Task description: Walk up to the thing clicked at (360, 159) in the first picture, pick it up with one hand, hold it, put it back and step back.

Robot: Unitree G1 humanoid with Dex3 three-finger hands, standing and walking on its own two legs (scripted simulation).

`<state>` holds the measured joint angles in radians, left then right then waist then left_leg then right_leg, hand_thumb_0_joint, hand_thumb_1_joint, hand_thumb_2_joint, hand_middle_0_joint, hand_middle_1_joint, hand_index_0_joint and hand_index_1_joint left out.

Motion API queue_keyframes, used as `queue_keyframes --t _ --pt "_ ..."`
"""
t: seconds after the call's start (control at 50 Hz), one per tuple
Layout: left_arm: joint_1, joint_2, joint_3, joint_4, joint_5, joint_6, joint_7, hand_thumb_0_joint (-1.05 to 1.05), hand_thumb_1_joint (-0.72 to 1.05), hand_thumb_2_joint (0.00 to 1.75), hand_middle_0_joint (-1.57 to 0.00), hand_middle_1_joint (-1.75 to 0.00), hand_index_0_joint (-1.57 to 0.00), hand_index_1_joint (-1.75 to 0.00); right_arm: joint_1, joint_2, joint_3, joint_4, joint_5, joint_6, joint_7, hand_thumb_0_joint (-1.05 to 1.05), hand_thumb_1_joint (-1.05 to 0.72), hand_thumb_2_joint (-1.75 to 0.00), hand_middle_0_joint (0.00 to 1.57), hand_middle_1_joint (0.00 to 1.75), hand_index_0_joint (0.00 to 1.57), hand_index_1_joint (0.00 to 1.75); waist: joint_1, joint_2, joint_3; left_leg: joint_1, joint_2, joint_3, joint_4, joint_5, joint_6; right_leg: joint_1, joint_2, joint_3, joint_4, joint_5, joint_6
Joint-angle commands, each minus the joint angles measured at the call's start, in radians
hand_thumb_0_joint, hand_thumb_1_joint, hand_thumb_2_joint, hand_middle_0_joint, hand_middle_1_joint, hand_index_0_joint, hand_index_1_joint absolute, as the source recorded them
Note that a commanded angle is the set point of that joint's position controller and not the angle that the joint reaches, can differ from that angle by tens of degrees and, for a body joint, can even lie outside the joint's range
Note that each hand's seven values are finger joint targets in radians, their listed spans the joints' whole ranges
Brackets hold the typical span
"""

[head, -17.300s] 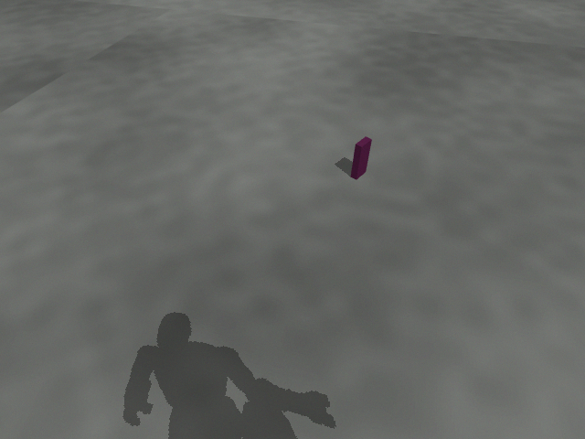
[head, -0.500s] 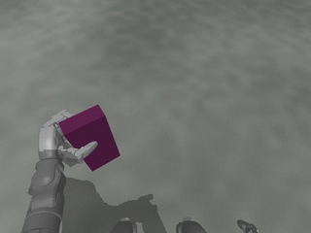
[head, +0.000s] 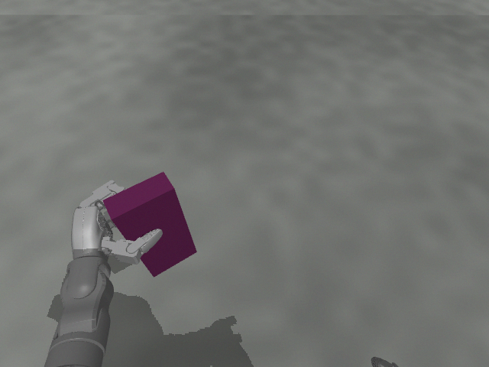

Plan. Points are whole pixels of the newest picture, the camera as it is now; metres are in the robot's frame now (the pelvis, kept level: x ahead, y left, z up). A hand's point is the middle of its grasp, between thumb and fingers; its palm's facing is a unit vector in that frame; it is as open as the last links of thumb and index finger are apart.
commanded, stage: hold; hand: left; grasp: from the side
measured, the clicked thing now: (158, 230) +0.37 +0.16 +0.00
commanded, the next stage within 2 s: crouch in 0.62 s
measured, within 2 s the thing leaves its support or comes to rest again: neither
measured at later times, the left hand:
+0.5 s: hand (135, 223) +0.35 +0.18 +0.06, palm faces +0.18 -0.98 -0.02, open 8.6 cm
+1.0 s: hand (137, 235) +0.35 +0.19 +0.02, palm faces +0.27 -0.96 +0.00, open 8.6 cm
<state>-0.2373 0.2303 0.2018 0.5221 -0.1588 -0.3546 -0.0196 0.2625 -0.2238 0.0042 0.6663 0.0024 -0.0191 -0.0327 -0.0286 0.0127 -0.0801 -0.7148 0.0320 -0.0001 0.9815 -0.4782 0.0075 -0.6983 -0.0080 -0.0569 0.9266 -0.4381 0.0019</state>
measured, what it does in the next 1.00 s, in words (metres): stands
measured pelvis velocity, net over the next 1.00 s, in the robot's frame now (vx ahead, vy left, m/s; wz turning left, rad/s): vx -0.01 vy -0.01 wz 0.01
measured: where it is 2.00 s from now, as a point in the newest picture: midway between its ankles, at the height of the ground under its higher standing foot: outside the picture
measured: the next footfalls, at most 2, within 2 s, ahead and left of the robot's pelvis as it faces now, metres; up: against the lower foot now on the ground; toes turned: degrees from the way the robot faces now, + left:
none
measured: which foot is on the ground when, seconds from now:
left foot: down 0.00-1.00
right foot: down 0.00-1.00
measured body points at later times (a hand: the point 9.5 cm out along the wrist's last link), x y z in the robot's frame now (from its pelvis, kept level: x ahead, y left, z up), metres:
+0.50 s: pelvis +0.00 +0.00 +0.01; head +0.06 +0.00 +0.46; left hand +0.34 +0.23 +0.06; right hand +0.12 -0.25 -0.10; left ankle +0.00 +0.11 -0.68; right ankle +0.01 -0.12 -0.68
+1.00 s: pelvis -0.01 -0.01 +0.00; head +0.06 +0.01 +0.45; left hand +0.33 +0.24 +0.03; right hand +0.11 -0.25 -0.11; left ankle +0.00 +0.11 -0.68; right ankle +0.01 -0.12 -0.68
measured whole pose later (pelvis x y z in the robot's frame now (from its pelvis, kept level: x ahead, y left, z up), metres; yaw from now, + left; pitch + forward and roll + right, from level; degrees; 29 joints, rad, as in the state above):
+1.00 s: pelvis -0.01 -0.01 +0.00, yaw +0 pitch +11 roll -1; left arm -0.28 0.18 0.22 0.66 -0.13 -0.44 0.06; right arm 0.22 -0.22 -0.01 0.67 -0.02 -0.03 -0.01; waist -0.03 -0.01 -0.05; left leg -0.70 0.02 0.00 0.94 -0.43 0.00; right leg -0.69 -0.01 -0.06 0.91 -0.41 -0.01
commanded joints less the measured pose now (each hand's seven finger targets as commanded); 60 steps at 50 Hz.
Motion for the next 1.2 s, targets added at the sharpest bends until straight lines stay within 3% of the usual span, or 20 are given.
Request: queue_keyframes --t 0.0,0.08,0.16,0.24,0.26,0.38,0.46,0.5,0.54,0.64,0.72,0.8,0.84,0.86,0.88,0.92,1.04,1.08,1.16,1.18 --pt "-0.282 0.128 0.049 -0.207 -0.023 -0.081 -0.002 0.0 0.23 1.25 -1.31 -1.45 -1.33 -1.44 0.03 -0.14 -0.054 -0.1 0.0 -0.033 -0.009 0.0 -0.9 -0.9 0.2 0.3 0.2 0.3 -0.008 0.012 -0.324 0.198 -0.016 -0.031 -0.144 0.373 -0.002 0.207 0.022 0.018 -0.109 0.363 -0.023" --pt "-0.319 0.154 0.039 -0.288 -0.012 -0.09 0.005 0.0 0.27 1.25 -1.3 -1.44 -1.32 -1.44 0.027 -0.143 -0.055 -0.103 0.0 -0.029 -0.009 0.0 -0.9 -0.9 0.2 0.3 0.2 0.3 -0.004 0.045 -0.333 0.248 -0.017 -0.026 -0.163 0.374 -0.006 0.209 0.021 0.019 -0.127 0.356 -0.024" --pt "-0.298 0.138 0.048 -0.259 -0.025 -0.09 0.005 0.0 0.26 1.26 -1.31 -1.45 -1.33 -1.45 0.02 -0.137 -0.05 -0.106 0.002 -0.028 -0.012 0.0 -0.91 -0.9 0.2 0.3 0.2 0.3 -0.007 0.012 -0.325 0.225 -0.023 -0.014 -0.167 0.358 0.002 0.256 0.017 0.029 -0.146 0.383 -0.015" --pt "-0.264 0.132 0.051 -0.21 -0.015 -0.091 0.009 0.0 0.24 1.25 -1.31 -1.45 -1.33 -1.45 -0.004 -0.137 -0.052 -0.113 0.003 -0.027 -0.011 0.0 -0.91 -0.9 0.2 0.3 0.2 0.3 0.005 0.01 -0.264 0.212 -0.023 -0.016 -0.197 0.294 -0.001 0.239 0.019 0.024 -0.164 0.311 -0.017" --pt "-0.315 0.151 0.049 -0.305 -0.015 -0.103 0.013 0.0 0.27 1.25 -1.3 -1.44 -1.32 -1.43 0.0 -0.136 -0.053 -0.111 0.001 -0.027 -0.009 0.0 -0.91 -0.9 0.2 0.3 0.2 0.3 0.004 0.037 -0.304 0.234 -0.023 -0.013 -0.196 0.303 -0.002 0.247 0.017 0.027 -0.164 0.32 -0.018" --pt "-0.263 0.102 0.019 -0.253 -0.023 -0.09 0.013 0.0 0.22 1.26 -1.33 -1.46 -1.34 -1.46 -0.005 -0.138 -0.051 -0.113 0.005 -0.03 -0.009 0.0 -0.91 -0.9 0.2 0.3 0.2 0.3 -0.009 0.005 -0.292 0.252 -0.022 -0.011 -0.197 0.359 0.002 0.276 0.018 0.029 -0.172 0.381 -0.013" --pt "-0.293 0.138 0.039 -0.307 -0.009 -0.099 0.025 0.0 0.22 1.26 -1.32 -1.45 -1.33 -1.45 -0.011 -0.138 -0.055 -0.114 0.003 -0.027 -0.006 0.0 -0.91 -0.9 0.2 0.3 0.2 0.3 0.008 0.036 -0.28 0.275 -0.018 -0.02 -0.219 0.337 -0.006 0.256 0.022 0.019 -0.177 0.327 -0.02" --pt "-0.257 0.1 0.023 -0.27 -0.018 -0.096 0.025 0.0 0.25 1.27 -1.33 -1.47 -1.35 -1.47 -0.01 -0.134 -0.05 -0.109 0.003 -0.029 -0.005 0.0 -0.91 -0.9 0.2 0.3 0.2 0.3 -0.003 0.011 -0.282 0.276 -0.017 -0.023 -0.219 0.347 -0.005 0.27 0.024 0.017 -0.177 0.34 -0.019" --pt "-0.285 0.139 0.05 -0.324 -0.02 -0.102 0.029 0.0 0.23 1.27 -1.33 -1.48 -1.35 -1.48 -0.017 -0.139 -0.054 -0.112 0.006 -0.032 -0.006 0.0 -0.92 -0.9 0.2 0.3 0.2 0.3 0.007 0.024 -0.292 0.273 -0.022 -0.015 -0.22 0.339 -0.002 0.289 0.018 0.025 -0.182 0.348 -0.016" --pt "-0.225 0.087 0.012 -0.26 -0.016 -0.086 0.023 0.0 0.2 1.28 -1.32 -1.46 -1.33 -1.47 -0.019 -0.135 -0.052 -0.112 0.005 -0.029 -0.007 0.0 -0.91 -0.9 0.2 0.3 0.2 0.3 -0.007 -0.003 -0.265 0.271 -0.023 -0.009 -0.223 0.349 0.001 0.287 0.02 0.027 -0.196 0.365 -0.013" --pt "-0.267 0.12 0.02 -0.325 -0.01 -0.087 0.027 0.0 0.2 1.32 -1.39 -1.5 -1.4 -1.51 -0.026 -0.139 -0.055 -0.116 0.007 -0.03 -0.007 0.0 -0.86 -0.89 0.2 0.3 0.2 0.3 0.001 0.018 -0.26 0.28 -0.025 -0.006 -0.237 0.335 0.0 0.295 0.017 0.027 -0.209 0.352 -0.013" --pt "-0.23 0.086 0.028 -0.196 -0.002 -0.085 0.042 0.0 0.29 1.3 -1.37 -1.46 -1.38 -1.46 -0.034 -0.129 -0.053 -0.107 0.002 -0.033 -0.003 0.0 -0.85 -0.89 0.2 0.3 0.2 0.3 -0.004 -0.038 -0.186 0.217 -0.021 -0.01 -0.237 0.271 0.005 0.257 0.016 0.022 -0.211 0.297 -0.011" --pt "-0.312 0.109 0.056 -0.214 0.001 -0.104 0.058 0.0 0.26 1.3 -1.37 -1.47 -1.39 -1.47 -0.036 -0.128 -0.056 -0.099 -0.002 -0.035 0.0 0.0 -0.85 -0.89 0.2 0.3 0.2 0.3 -0.007 -0.009 -0.182 0.201 -0.025 -0.007 -0.226 0.244 0.006 0.22 0.01 0.028 -0.199 0.279 -0.011" --pt "-0.258 0.048 0.023 -0.124 0.003 -0.107 0.06 0.0 0.27 1.31 -1.36 -1.47 -1.38 -1.47 -0.032 -0.125 -0.054 -0.093 -0.007 -0.035 0.005 0.0 -0.84 -0.89 0.2 0.3 0.2 0.3 -0.021 -0.038 -0.161 0.18 -0.021 -0.015 -0.218 0.238 0.005 0.19 0.015 0.02 -0.181 0.262 -0.014" --pt "-0.33 0.074 0.048 -0.172 0.006 -0.127 0.072 0.0 0.28 1.31 -1.35 -1.46 -1.37 -1.46 -0.031 -0.128 -0.06 -0.089 -0.011 -0.04 0.01 0.0 -0.84 -0.89 0.2 0.3 0.2 0.3 -0.013 0.003 -0.162 0.165 -0.021 -0.016 -0.208 0.214 0.002 0.156 0.012 0.023 -0.166 0.237 -0.018" --pt "-0.32 0.046 0.053 -0.03 0.018 -0.153 0.087 0.0 0.3 1.3 -1.33 -1.43 -1.34 -1.44 -0.034 -0.132 -0.067 -0.08 -0.019 -0.047 0.016 0.0 -0.84 -0.89 0.2 0.3 0.2 0.3 -0.024 -0.025 -0.151 0.107 -0.021 -0.02 -0.172 0.165 0.002 0.091 0.009 0.023 -0.131 0.194 -0.019" --pt "-0.468 0.103 0.069 0.108 0.049 -0.313 0.083 0.0 0.26 1.3 -1.3 -1.43 -1.32 -1.44 -0.015 -0.15 -0.073 -0.057 -0.049 -0.065 0.041 0.0 -0.84 -0.89 0.2 0.3 0.2 0.3 -0.056 0.019 -0.333 -0.032 -0.025 -0.045 0.041 0.138 -0.003 -0.15 0.013 0.022 0.078 0.146 -0.026" --pt "-0.541 0.164 0.101 0.147 0.061 -0.369 0.085 0.0 0.26 1.3 -1.29 -1.42 -1.29 -1.43 -0.009 -0.157 -0.071 -0.057 -0.06 -0.068 0.05 0.0 -0.85 -0.89 0.2 0.3 0.2 0.3 -0.058 0.013 -0.437 -0.138 -0.031 -0.045 0.15 0.129 0.007 -0.21 0.009 0.033 0.163 0.137 -0.024" --pt "-0.637 0.189 0.134 0.213 0.034 -0.447 0.081 0.0 0.22 1.27 -1.23 -1.37 -1.24 -1.38 0.0 -0.175 -0.055 -0.062 -0.074 -0.061 0.07 0.0 -0.86 -0.9 0.2 0.3 0.2 0.3 -0.057 0.083 -0.577 -0.246 -0.032 -0.057 0.299 0.167 0.003 -0.365 0.01 0.043 0.318 0.133 -0.034" --pt "-0.665 0.23 0.167 0.208 0.032 -0.461 0.082 0.0 0.21 1.27 -1.23 -1.36 -1.23 -1.37 0.01 -0.185 -0.055 -0.053 -0.076 -0.056 0.073 0.0 -0.86 -0.9 0.2 0.3 0.2 0.3 -0.05 0.095 -0.616 -0.264 -0.032 -0.057 0.333 0.201 0.004 -0.377 0.01 0.044 0.35 0.158 -0.035"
